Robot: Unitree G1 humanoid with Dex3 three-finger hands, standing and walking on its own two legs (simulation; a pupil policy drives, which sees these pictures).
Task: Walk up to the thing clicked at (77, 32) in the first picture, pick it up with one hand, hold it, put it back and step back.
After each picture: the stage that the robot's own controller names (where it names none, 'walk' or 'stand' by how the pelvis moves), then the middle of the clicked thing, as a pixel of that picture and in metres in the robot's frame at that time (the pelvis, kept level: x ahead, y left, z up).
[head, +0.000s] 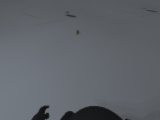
stand; (77, 32) +2.16 +0.35 -0.72
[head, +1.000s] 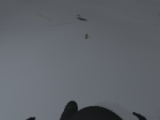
walk; (86, 36) +2.07 +0.23 -0.72
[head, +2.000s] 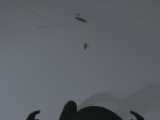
walk; (85, 46) +1.46 +0.14 -0.70
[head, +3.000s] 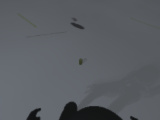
walk; (80, 61) +0.97 +0.14 -0.70
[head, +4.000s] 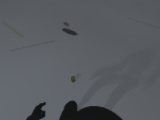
walk; (73, 79) +0.59 +0.21 -0.71
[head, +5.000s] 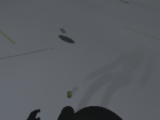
walk; (69, 94) +0.40 +0.17 -0.70
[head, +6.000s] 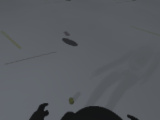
stand; (71, 101) +0.32 +0.18 -0.72
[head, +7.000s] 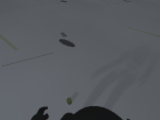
stand; (69, 101) +0.32 +0.21 -0.72
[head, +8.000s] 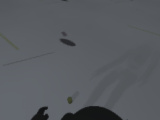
stand; (69, 100) +0.33 +0.20 -0.73
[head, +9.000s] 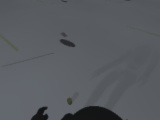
stand; (69, 101) +0.32 +0.20 -0.73
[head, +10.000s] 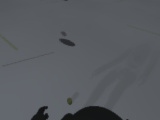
go down; (69, 101) +0.31 +0.20 -0.73
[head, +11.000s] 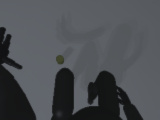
go down; (60, 60) +0.41 +0.20 -0.32
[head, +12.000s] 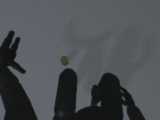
approach; (64, 61) +0.41 +0.20 -0.31
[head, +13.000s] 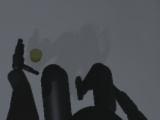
close in; (36, 56) +0.41 +0.24 -0.22
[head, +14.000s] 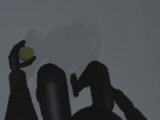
close; (26, 54) +0.40 +0.25 -0.22
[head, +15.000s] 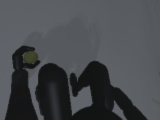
lift; (30, 58) +0.37 +0.23 -0.23
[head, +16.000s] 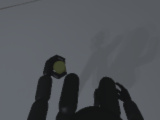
lift; (60, 68) +0.32 +0.20 -0.04
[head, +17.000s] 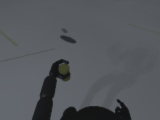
hold; (64, 73) +0.32 +0.17 +0.04
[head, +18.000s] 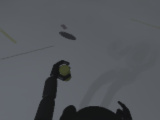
hold; (65, 73) +0.32 +0.16 +0.01
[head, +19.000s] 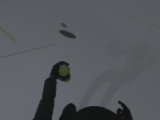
crouch; (65, 74) +0.32 +0.17 +0.00
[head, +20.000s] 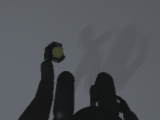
crouch; (58, 54) +0.43 +0.19 -0.09
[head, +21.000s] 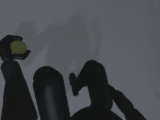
lower; (19, 49) +0.43 +0.26 -0.22
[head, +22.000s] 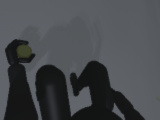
lower; (24, 53) +0.41 +0.26 -0.23
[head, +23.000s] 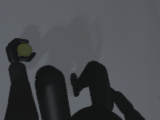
lower; (25, 52) +0.41 +0.25 -0.22
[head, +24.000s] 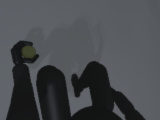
lower; (29, 54) +0.41 +0.25 -0.22
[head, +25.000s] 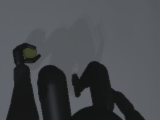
draw back; (30, 54) +0.40 +0.24 -0.22
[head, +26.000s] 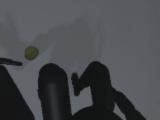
rise; (31, 53) +0.40 +0.24 -0.23
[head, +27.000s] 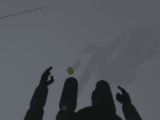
walk; (70, 71) +0.40 +0.17 -0.45
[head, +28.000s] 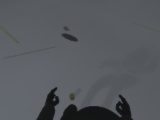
stand; (72, 97) +0.35 +0.15 -0.66
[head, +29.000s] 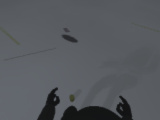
stand; (71, 98) +0.34 +0.16 -0.67
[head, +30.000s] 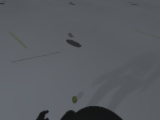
stand; (74, 99) +0.37 +0.15 -0.72
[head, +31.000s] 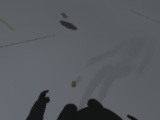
walk; (73, 84) +0.41 +0.10 -0.71
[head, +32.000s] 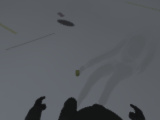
walk; (77, 73) +0.59 +0.15 -0.69
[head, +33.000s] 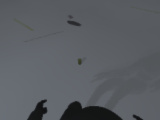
walk; (79, 61) +0.90 +0.21 -0.70
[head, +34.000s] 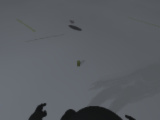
stand; (78, 63) +0.96 +0.18 -0.71
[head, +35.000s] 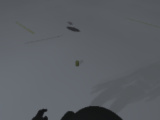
stand; (77, 63) +0.99 +0.20 -0.72
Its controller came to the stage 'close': yes
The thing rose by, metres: 0.72
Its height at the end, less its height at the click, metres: +0.00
